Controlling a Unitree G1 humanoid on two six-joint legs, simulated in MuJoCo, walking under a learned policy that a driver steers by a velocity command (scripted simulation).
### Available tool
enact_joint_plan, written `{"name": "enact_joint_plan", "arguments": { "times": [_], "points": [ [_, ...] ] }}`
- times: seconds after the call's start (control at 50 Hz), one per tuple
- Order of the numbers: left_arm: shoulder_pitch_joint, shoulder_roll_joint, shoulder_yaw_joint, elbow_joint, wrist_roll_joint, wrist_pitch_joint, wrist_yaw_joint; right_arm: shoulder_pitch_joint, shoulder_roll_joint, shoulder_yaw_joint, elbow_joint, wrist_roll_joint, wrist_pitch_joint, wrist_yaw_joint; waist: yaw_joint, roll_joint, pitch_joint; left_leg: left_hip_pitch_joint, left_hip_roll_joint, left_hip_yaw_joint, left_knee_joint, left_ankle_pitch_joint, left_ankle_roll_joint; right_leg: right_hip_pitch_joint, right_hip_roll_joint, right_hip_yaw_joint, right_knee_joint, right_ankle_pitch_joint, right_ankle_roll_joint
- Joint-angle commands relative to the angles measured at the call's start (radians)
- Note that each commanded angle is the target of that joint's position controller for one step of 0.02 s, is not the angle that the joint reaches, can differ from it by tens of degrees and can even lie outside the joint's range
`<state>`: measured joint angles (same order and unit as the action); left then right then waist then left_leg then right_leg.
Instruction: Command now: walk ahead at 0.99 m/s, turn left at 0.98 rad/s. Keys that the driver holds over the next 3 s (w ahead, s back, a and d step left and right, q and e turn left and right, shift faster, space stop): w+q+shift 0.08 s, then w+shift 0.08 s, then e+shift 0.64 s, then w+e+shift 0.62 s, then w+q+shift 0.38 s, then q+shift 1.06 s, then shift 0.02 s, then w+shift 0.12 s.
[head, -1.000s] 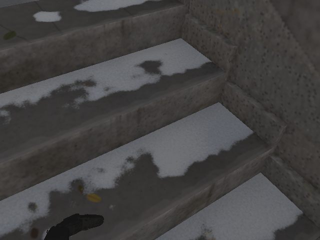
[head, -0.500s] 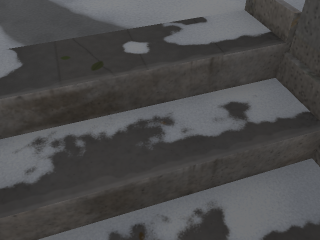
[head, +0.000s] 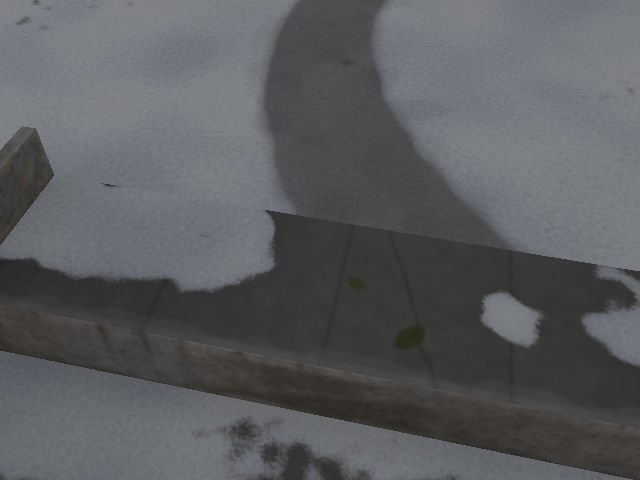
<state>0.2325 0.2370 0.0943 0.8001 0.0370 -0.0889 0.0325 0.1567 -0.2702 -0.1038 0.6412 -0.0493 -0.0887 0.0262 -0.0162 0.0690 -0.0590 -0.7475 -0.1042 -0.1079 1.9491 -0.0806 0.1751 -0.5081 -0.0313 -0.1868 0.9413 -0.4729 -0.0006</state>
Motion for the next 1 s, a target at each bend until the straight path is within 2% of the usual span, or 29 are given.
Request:
{"name": "enact_joint_plan", "arguments": {
  "times": [0.02, 0.06, 0.1, 0.16, 0.18, 0.2, 0.22, 0.24, 0.26, 0.28, 0.3, 0.32, 0.34, 0.38, 0.42, 0.46, 0.52, 0.6, 0.64, 0.7, 0.78, 0.8, 0.82, 0.84, 0.86, 0.88, 0.92, 0.94, 1.0],
  "points": [
    [0.092, -0.131, -0.052, 0.106, 0.010, -0.060, -0.027, -0.075, 0.209, 0.102, -0.172, 0.031, 0.051, -0.001, -0.069, -0.078, 0.136, -0.501, 0.120, -0.147, 0.328, -0.159, 0.024, 0.208, -0.324, 0.452, -0.634, 0.007, -0.097],
    [0.041, -0.086, -0.056, 0.123, 0.019, -0.077, -0.034, -0.205, 0.144, 0.088, -0.211, 0.049, 0.078, -0.021, -0.083, -0.031, 0.248, -0.525, 0.111, -0.070, 0.204, -0.261, -0.006, 0.121, -0.298, 0.191, -0.761, 0.196, -0.061],
    [0.089, -0.006, -0.050, 0.160, 0.020, -0.097, -0.034, -0.370, 0.159, 0.096, -0.288, 0.038, 0.088, -0.053, -0.067, -0.057, 0.298, -0.587, 0.091, 0.008, 0.205, -0.381, 0.000, 0.140, -0.293, 0.071, -0.866, 0.363, -0.056],
    [0.283, 0.010, -0.059, 0.248, -0.014, -0.071, -0.025, -0.498, 0.197, 0.136, -0.352, 0.030, 0.081, -0.053, -0.027, -0.037, 0.258, -0.602, 0.107, 0.135, -0.097, -0.495, 0.037, 0.320, -0.193, -0.044, -0.967, 0.506, -0.064],
    [0.226, 0.051, -0.056, 0.219, -0.037, -0.047, -0.002, -0.382, 0.178, 0.153, -0.328, 0.038, 0.070, -0.016, -0.084, -0.039, 0.185, -0.181, 0.141, 0.267, -0.452, -0.371, 0.042, 0.172, -0.139, -0.150, -1.050, 0.722, -0.101],
    [0.244, 0.077, -0.058, 0.168, -0.074, -0.046, 0.015, -0.339, 0.133, 0.135, -0.259, 0.048, 0.057, 0.007, -0.033, 0.023, 0.055, 0.219, 0.056, 0.387, -0.615, -0.248, 0.006, 0.094, -0.142, -0.090, -0.987, 1.190, -0.177],
    [0.288, 0.201, -0.043, 0.138, -0.085, -0.067, 0.017, -0.199, 0.113, 0.120, -0.211, 0.054, 0.056, 0.001, -0.078, -0.063, -0.159, 0.476, -0.024, 0.407, -0.602, -0.231, -0.018, 0.203, -0.178, -0.034, -0.791, 1.809, -0.184],
    [0.225, 0.354, 0.008, 0.105, -0.078, -0.093, -0.003, 0.043, 0.095, 0.103, -0.175, 0.058, 0.070, -0.013, -0.194, -0.296, -0.298, 0.579, -0.016, 0.320, -0.765, -0.185, -0.027, 0.385, -0.228, 0.009, -0.561, 2.095, -0.176],
    [0.161, 0.390, 0.046, 0.072, -0.092, -0.095, -0.031, 0.173, 0.044, 0.075, -0.150, 0.037, 0.069, -0.015, -0.281, -0.349, -0.379, 0.653, -0.005, 0.198, -1.061, -0.140, -0.015, 0.487, -0.211, 0.058, -0.266, 2.031, -0.118],
    [0.210, 0.204, 0.022, 0.033, -0.090, -0.093, -0.055, 0.149, -0.086, 0.036, -0.103, -0.006, 0.048, -0.016, -0.188, -0.120, -0.434, 0.915, 0.216, -0.234, -1.182, 0.372, 0.074, 0.162, -0.054, 0.132, 0.186, 0.814, -0.019],
    [0.239, 0.166, 0.012, -0.007, -0.108, -0.085, -0.076, 0.215, -0.168, 0.004, -0.085, -0.030, 0.041, -0.037, -0.195, 0.128, -0.650, 1.045, 0.504, -0.653, -1.332, 1.013, 0.189, -0.026, 0.162, 0.305, 0.848, 0.215, 0.011],
    [0.457, 0.175, 0.026, 0.129, -0.047, -0.049, -0.182, 0.500, -0.162, 0.028, 0.061, -0.051, 0.109, 0.030, -0.250, -0.008, -0.742, 1.084, 0.528, -0.788, -1.441, 0.846, 0.123, -0.177, 0.158, 0.712, 1.046, 0.448, -0.097],
    [0.265, 0.146, 0.031, 0.048, -0.055, -0.046, -0.178, 0.348, -0.186, 0.023, 0.161, 0.008, 0.100, 0.049, -0.142, -0.026, -0.293, 0.821, 0.453, -0.588, -1.376, 0.761, 0.088, -0.420, 0.186, 0.631, 1.191, 0.456, -0.064],
    [0.217, 0.033, -0.023, 0.016, -0.004, -0.031, -0.124, 0.029, 0.021, 0.098, 0.187, 0.025, 0.069, 0.083, 0.030, -0.105, -0.287, 0.641, 0.459, -0.312, -1.384, 0.698, 0.199, -0.517, 0.113, 0.510, 1.293, 0.328, -0.095],
    [0.203, -0.080, -0.085, 0.007, -0.002, 0.019, -0.114, -0.143, 0.164, 0.135, 0.178, -0.029, 0.032, 0.097, 0.158, -0.159, -0.178, 0.426, 0.447, -0.073, -1.491, 0.708, 0.159, -0.492, -0.023, 0.397, 1.219, 0.199, -0.114],
    [0.216, -0.140, -0.114, 0.013, -0.007, 0.046, -0.114, -0.208, 0.196, 0.140, 0.188, -0.023, -0.013, 0.041, 0.216, -0.099, -0.108, 0.306, 0.345, 0.152, -1.600, 0.382, 0.063, -0.506, -0.049, 0.349, 1.110, 0.161, -0.130],
    [0.042, -0.073, -0.126, -0.053, -0.035, 0.040, -0.144, 0.015, 0.072, 0.115, 0.264, -0.066, -0.018, -0.021, 0.111, -0.009, -0.062, 0.391, 0.306, 0.255, -1.635, 0.215, 0.039, -0.706, 0.020, 0.244, 1.412, 0.113, -0.152],
    [-0.203, -0.012, -0.145, -0.196, -0.037, 0.044, -0.132, 0.153, -0.027, 0.107, 0.302, -0.089, -0.006, -0.012, 0.049, -0.061, -0.018, 0.591, 0.371, 0.323, -1.726, 0.139, 0.046, -0.881, -0.058, 0.227, 1.064, 0.235, -0.138],
    [-0.238, -0.042, -0.160, -0.224, -0.026, 0.070, -0.130, 0.198, -0.084, 0.092, 0.310, -0.103, -0.003, -0.015, 0.049, 0.006, -0.044, 0.679, 0.402, 0.329, -1.753, 0.279, 0.034, -0.870, -0.088, 0.216, 0.931, 0.295, -0.103],
    [-0.236, -0.067, -0.161, -0.185, 0.010, 0.101, -0.160, 0.110, -0.150, 0.060, 0.244, -0.035, -0.021, -0.001, 0.055, 0.030, -0.001, 0.687, 0.442, 0.428, -1.785, 0.507, 0.041, -0.655, -0.063, 0.072, 0.642, 0.032, -0.083],
    [-0.041, -0.001, -0.121, -0.136, -0.026, 0.037, -0.139, 0.111, -0.258, 0.006, 0.180, -0.034, -0.059, -0.018, 0.115, 0.053, -0.026, 0.870, 0.495, 0.442, -1.531, 1.295, 0.035, -0.366, 0.099, 0.044, 0.225, 0.163, -0.140],
    [0.036, 0.077, -0.090, -0.108, -0.034, 0.027, -0.099, 0.133, -0.213, 0.005, 0.144, -0.028, -0.061, -0.015, 0.099, -0.034, -0.125, 0.732, 0.419, 0.458, -1.320, 1.182, -0.054, -0.124, 0.114, 0.198, 0.174, 0.647, -0.244],
    [0.108, 0.192, -0.041, -0.126, -0.014, 0.041, -0.063, 0.208, -0.129, 0.026, 0.108, -0.083, -0.060, -0.001, 0.097, -0.213, -0.380, 0.379, 0.259, 0.362, -1.062, 0.507, -0.126, 0.300, 0.063, 0.602, -0.014, 0.360, -0.391],
    [0.235, 0.261, -0.016, -0.101, 0.036, 0.063, -0.048, -0.003, -0.120, 0.028, 0.042, -0.049, -0.029, 0.031, 0.209, -0.291, -0.364, 0.106, 0.085, 0.136, -0.680, -0.254, -0.147, 0.380, -0.036, 1.053, -0.427, -0.231, -0.402],
    [0.234, 0.293, 0.005, -0.055, 0.025, 0.042, -0.036, -0.077, -0.042, 0.053, 0.009, -0.014, -0.003, 0.056, 0.241, -0.253, -0.229, -0.096, 0.023, -0.106, -0.346, -0.140, -0.115, 0.295, -0.054, 1.132, -0.504, -0.639, -0.327],
    [0.214, 0.236, -0.017, -0.012, 0.008, 0.020, -0.037, -0.059, -0.026, 0.062, 0.035, -0.015, -0.001, 0.056, 0.187, -0.230, -0.079, -0.177, 0.027, -0.140, -0.197, -0.066, -0.116, 0.122, -0.038, 1.065, -0.458, -0.656, -0.288],
    [0.123, 0.076, -0.067, 0.039, -0.024, -0.007, -0.067, -0.014, 0.013, 0.094, 0.043, -0.041, -0.013, 0.025, 0.071, -0.107, -0.019, -0.171, 0.049, -0.147, -0.066, -0.028, -0.102, -0.080, 0.012, 0.953, -0.382, -0.449, -0.304],
    [0.080, 0.014, -0.090, 0.063, -0.005, -0.004, -0.080, -0.023, 0.016, 0.106, 0.028, -0.053, -0.013, 0.018, 0.028, -0.110, -0.030, -0.197, 0.038, -0.153, 0.042, -0.063, -0.080, -0.127, 0.032, 0.980, -0.418, -0.413, -0.321],
    [0.031, 0.040, -0.101, 0.119, 0.026, -0.018, -0.081, 0.014, -0.019, 0.113, 0.042, -0.048, 0.015, -0.001, -0.023, -0.062, -0.049, -0.338, 0.059, -0.106, 0.003, -0.081, -0.110, -0.070, 0.064, 0.860, -0.429, -0.278, -0.304]
  ]
}}
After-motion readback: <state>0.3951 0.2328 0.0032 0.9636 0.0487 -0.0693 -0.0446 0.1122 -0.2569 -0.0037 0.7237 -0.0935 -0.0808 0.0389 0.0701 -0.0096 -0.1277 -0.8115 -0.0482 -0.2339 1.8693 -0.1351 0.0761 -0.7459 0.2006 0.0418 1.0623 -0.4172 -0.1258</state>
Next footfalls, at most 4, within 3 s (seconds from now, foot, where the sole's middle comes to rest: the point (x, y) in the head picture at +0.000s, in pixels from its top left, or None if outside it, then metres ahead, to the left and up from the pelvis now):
0.26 left None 0.42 0.15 -0.55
0.78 right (386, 310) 0.67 -0.10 -0.38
1.24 left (286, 231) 0.86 0.08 -0.38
1.70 right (499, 202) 0.95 -0.36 -0.38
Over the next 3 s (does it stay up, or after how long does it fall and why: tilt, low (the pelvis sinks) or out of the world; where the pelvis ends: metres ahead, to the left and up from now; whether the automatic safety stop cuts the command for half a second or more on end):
stays up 1.35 -0.53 0.40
